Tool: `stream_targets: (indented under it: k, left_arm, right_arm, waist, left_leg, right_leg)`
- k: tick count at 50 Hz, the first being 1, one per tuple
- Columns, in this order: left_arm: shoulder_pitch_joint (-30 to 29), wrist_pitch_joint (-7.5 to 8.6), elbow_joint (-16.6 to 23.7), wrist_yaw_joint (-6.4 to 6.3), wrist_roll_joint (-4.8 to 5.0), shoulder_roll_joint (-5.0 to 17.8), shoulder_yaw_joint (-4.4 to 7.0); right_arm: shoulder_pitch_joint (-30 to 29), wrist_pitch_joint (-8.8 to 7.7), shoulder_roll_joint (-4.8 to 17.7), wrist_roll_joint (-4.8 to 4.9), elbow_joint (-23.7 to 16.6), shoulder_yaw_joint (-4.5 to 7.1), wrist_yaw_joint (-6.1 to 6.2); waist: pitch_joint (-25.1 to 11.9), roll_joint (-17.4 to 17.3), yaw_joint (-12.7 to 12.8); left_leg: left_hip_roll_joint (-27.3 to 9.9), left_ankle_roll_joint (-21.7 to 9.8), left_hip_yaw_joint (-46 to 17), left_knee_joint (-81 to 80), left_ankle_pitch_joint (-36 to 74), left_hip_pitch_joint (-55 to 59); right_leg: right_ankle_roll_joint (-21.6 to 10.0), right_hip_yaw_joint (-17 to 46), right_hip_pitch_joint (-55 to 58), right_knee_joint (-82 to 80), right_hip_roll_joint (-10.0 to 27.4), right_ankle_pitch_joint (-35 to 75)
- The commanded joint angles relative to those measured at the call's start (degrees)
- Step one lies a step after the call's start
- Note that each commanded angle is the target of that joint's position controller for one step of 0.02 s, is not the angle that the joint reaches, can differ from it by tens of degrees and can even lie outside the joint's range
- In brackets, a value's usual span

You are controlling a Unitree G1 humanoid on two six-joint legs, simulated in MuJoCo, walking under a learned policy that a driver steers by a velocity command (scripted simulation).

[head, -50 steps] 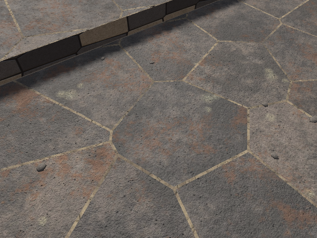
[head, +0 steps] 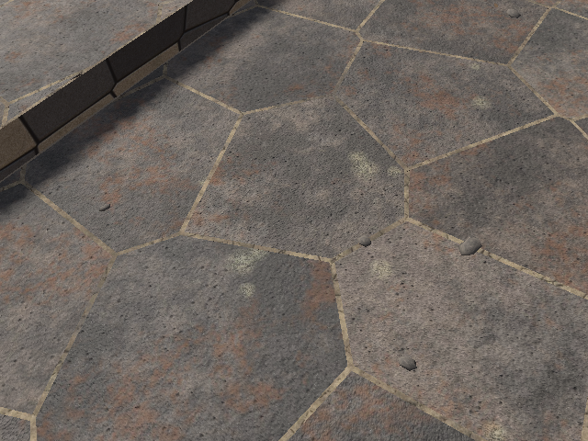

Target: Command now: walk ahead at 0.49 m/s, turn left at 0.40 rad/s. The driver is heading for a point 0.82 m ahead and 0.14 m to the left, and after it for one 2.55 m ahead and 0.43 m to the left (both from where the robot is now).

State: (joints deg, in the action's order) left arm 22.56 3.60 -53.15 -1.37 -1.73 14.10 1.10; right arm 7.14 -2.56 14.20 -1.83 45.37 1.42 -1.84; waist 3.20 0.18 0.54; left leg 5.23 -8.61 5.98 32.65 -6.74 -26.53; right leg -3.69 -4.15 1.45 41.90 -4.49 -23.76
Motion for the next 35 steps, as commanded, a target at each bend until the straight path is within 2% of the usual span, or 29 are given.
stream_targets:
  k: [1, 2, 3, 4, 5, 7, 9, 11, 14, 18, 20, 21, 22, 23, 24, 25, 26, 27, 28, 30, 31, 33, 35]
  left_arm:
    - [-1.8, 2.2, 8.0, 0.89, -0.36, 8.1, 1.23]
    - [-5.8, 2.95, 9.3, 1.35, 0.14, 8.5, 1.11]
    - [-6.6, 3.27, 9.5, 1.5, 0.24, 8.3, 1.02]
    - [-7.9, 2.45, 10.2, 1.53, -0.49, 7.7, 0.96]
    - [-6.7, 1.2, 10.1, 1.74, -1.2, 6.8, 0.58]
    - [-6.3, -0.56, 10.8, 2.03, -1.62, 5.5, 0.13]
    - [-10.0, -1.1, 12.6, 2.18, -1.45, 5.1, -0.19]
    - [-15.8, -1.17, 14.7, 2.26, -1.3, 5.1, -0.38]
    - [-21.8, -1.04, 16.6, 2.5, -0.81, 4.8, -0.73]
    - [-27.3, -0.25, 18.9, 2.62, -0.22, 5.3, -1.03]
    - [-25.9, 0.28, 19.1, 2.49, -0.06, 6.4, -0.8]
    - [-22.5, 0.54, 18.2, 2.26, 0.06, 7.5, -0.4]
    - [-16.8, 0.88, 16.5, 1.77, 0.14, 9.0, 0.28]
    - [-9.3, 1.65, 14.6, 1.08, -0.19, 10.9, 1.1]
    - [0.0, 2.05, 14.0, -0.02, -1.49, 14.9, 2.23]
    - [-0.7, 0.99, 14.4, -0.26, -2.04, 19.3, 3.43]
    - [-3.5, 0.1, 14.4, 0.05, -1.08, 14.9, 3.31]
    - [-6.7, 0.06, 15.1, 0.29, -0.59, 9.6, 2.11]
    - [-8.7, 0.2, 14.8, 0.6, -0.61, 7.2, 1.49]
    - [-7.9, 0.87, 13.3, 0.61, -0.29, 6.3, 1.29]
    - [-6.9, 1.46, 12.6, 0.85, 0.05, 6.5, 1.43]
    - [-5.6, 2.43, 11.6, 1.28, 0.61, 6.9, 1.82]
    - [-4.7, 2.71, 10.9, 1.39, 0.72, 7.2, 2.16]
  right_arm:
    - [16.0, 0.58, 15.0, 2.22, 2.1, 5.26, 0.53]
    - [12.8, 0.62, 12.1, 2.03, 1.2, 4.66, 0.67]
    - [11.3, 0.64, 8.7, 1.47, 1.6, 3.84, 0.79]
    - [10.8, 0.26, 7.2, 1.4, 1.9, 3.34, 1.09]
    - [10.1, -0.11, 6.8, 1.44, 2.0, 3.03, 1.34]
    - [11.4, -1.11, 8.6, 1.7, 2.5, 3.45, 1.24]
    - [12.7, -1.39, 10.1, 1.82, 2.6, 3.88, 1.28]
    - [14.7, -1.22, 10.0, 1.99, 2.8, 3.99, 1.34]
    - [18.5, -0.76, 10.3, 2.07, 3.3, 4.33, 1.48]
    - [21.2, -0.23, 10.8, 1.12, 3.0, 4.61, 2.01]
    - [19.4, -0.2, 11.5, 0.79, 2.0, 4.86, 2.47]
    - [17.1, -0.28, 12.2, 0.71, 1.2, 5.03, 2.58]
    - [15.3, -0.55, 12.7, 0.7, 0.6, 5.13, 2.38]
    - [14.3, -1.03, 12.3, 1.27, 0.5, 4.95, 1.8]
    - [14.8, -1.71, 8.2, 2.07, -1.2, 3.76, 1.37]
    - [22.0, -1.47, 3.4, 3.38, -2.9, 2.74, 1.46]
    - [20.9, -0.43, 8.7, 1.19, -1.1, 3.18, 2.03]
    - [16.4, -0.04, 9.6, 0.58, -1.1, 3.52, 1.61]
    - [14.0, 0.11, 8.6, 0.58, -1.5, 3.41, 1.06]
    - [13.3, 1.32, 7.4, -0.25, -1.7, 3.32, -0.13]
    - [13.2, 1.87, 6.8, -0.32, -2.0, 3.19, -0.51]
    - [11.0, 2.47, 6.0, -0.29, -3.3, 2.96, -1.1]
    - [7.3, 2.69, 5.5, -0.47, -4.8, 2.71, -1.6]
  waist:
    - [-15.3, -5.1, -5.2]
    - [-8.9, -1.7, -4.6]
    - [-3.4, 3.2, -2.3]
    - [-1.3, 4.1, -0.8]
    - [-1.1, 3.2, 0.7]
    - [-1.8, 0.9, 1.3]
    - [-1.0, -0.6, 0.7]
    - [0.0, -1.8, -1.3]
    - [-1.2, -3.2, -4.5]
    - [-1.8, -4.2, -6.8]
    - [-2.1, -4.9, -5.1]
    - [-2.8, -5.3, -3.1]
    - [-5.2, -5.0, -0.5]
    - [-9.2, -2.1, 3.7]
    - [-17.6, 4.1, 6.7]
    - [-22.9, 17.2, 2.2]
    - [-17.4, 9.2, 1.3]
    - [-9.8, 2.8, 1.3]
    - [-5.9, 1.4, 0.6]
    - [-3.4, 5.8, -0.5]
    - [-3.5, 6.6, -0.8]
    - [-3.4, 6.0, -1.2]
    - [-2.5, 5.4, -0.9]
  left_leg:
    - [-23.1, -16.7, -47.4, -14.8, -3.4, 41.5]
    - [-22.2, -15.3, -40.1, -16.6, -4.0, 33.9]
    - [-20.0, -12.8, -34.8, -18.6, 0.6, 25.4]
    - [-17.2, -11.0, -31.2, -19.2, 4.6, 20.1]
    - [-14.9, -9.9, -28.0, -20.1, 7.4, 16.8]
    - [-12.7, -9.6, -24.4, -20.8, 12.3, 13.8]
    - [-10.8, -8.7, -22.5, -21.9, 12.5, 12.1]
    - [-9.3, -6.7, -22.0, -22.0, 12.3, 12.8]
    - [-8.5, -4.0, -22.4, -19.4, 15.5, 17.9]
    - [-9.8, -3.6, -25.4, -14.9, 21.1, 24.4]
    - [-11.0, -2.3, -27.7, -12.5, 21.6, 24.7]
    - [-11.0, -1.2, -28.2, -10.5, 23.3, 22.9]
    - [-9.9, -0.1, -28.2, -5.6, 27.2, 21.4]
    - [-6.6, 1.3, -25.6, 4.5, 26.2, 18.3]
    - [-3.5, 2.5, -21.0, 19.6, 11.3, 11.7]
    - [4.8, 4.3, -13.9, 33.5, -26.4, -5.4]
    - [-1.0, 4.0, -13.1, 39.3, -23.1, -11.6]
    - [-3.2, 4.2, -12.6, 39.1, -17.2, -11.4]
    - [-4.9, 4.8, -11.8, 36.9, -13.8, -10.2]
    - [-6.9, 5.6, -10.7, 34.7, -12.1, -7.8]
    - [-7.0, 5.8, -10.2, 34.6, -11.4, -7.3]
    - [-7.4, 6.2, -10.0, 34.2, -9.3, -9.4]
    - [-8.3, 6.7, -9.7, 32.8, -6.0, -12.9]
  right_leg:
    - [1.2, 10.2, -40.5, 44.8, 1.1, -0.2]
    - [1.2, 10.2, -41.6, 41.6, 4.0, 4.2]
    - [1.2, 9.0, -39.6, 36.2, 6.3, 6.0]
    - [2.0, 9.0, -37.3, 32.3, 7.7, 5.9]
    - [3.0, 8.4, -34.7, 29.8, 8.3, 6.0]
    - [4.6, 6.7, -33.5, 24.8, 9.0, 6.3]
    - [6.1, 5.2, -34.6, 18.2, 9.5, 10.2]
    - [7.1, 4.2, -36.5, 10.7, 9.6, 15.9]
    - [7.2, 4.0, -37.5, 2.2, 8.2, 22.6]
    - [6.3, 4.3, -37.6, -4.6, 5.8, 21.9]
    - [5.1, 5.7, -32.5, -9.2, 4.9, 19.5]
    - [4.2, 5.9, -26.7, -11.5, 4.0, 17.2]
    - [3.2, 5.6, -18.7, -13.2, 2.6, 15.1]
    - [1.5, 7.0, -7.8, -16.9, 4.6, 16.5]
    - [-1.4, 19.1, 5.2, -18.4, 17.4, 4.5]
    - [-8.3, 44.7, 16.5, -23.9, 31.5, 1.0]
    - [-9.1, 48.0, 10.8, -24.9, 30.0, -6.9]
    - [-7.6, 38.2, 3.0, -26.0, 26.8, -5.2]
    - [-6.3, 29.8, -2.5, -27.3, 23.7, 2.9]
    - [-4.3, 19.1, -7.7, -29.1, 19.6, 13.5]
    - [-4.3, 16.6, -8.5, -29.5, 19.2, 17.9]
    - [-5.1, 12.9, -8.1, -30.7, 19.6, 23.6]
    - [-5.6, 9.5, -7.3, -32.2, 19.9, 25.7]
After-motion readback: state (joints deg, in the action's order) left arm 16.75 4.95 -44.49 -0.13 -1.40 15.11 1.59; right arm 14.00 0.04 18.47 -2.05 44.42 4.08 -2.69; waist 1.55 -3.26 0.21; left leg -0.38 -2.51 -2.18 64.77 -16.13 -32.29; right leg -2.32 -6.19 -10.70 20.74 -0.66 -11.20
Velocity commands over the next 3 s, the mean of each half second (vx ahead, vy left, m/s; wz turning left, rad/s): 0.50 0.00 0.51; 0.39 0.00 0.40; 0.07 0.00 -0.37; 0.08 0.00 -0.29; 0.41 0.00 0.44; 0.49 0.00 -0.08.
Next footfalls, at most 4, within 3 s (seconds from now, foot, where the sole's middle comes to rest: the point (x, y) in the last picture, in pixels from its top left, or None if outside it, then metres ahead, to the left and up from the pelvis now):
0.48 right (352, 433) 0.47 -0.08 -0.75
0.96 left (220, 380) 0.58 0.21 -0.75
1.40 right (315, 376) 0.59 -0.01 -0.75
1.88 left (236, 397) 0.54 0.17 -0.75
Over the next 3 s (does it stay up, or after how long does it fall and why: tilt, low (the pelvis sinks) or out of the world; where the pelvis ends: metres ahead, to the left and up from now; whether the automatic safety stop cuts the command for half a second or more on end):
stays up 0.94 0.21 0.03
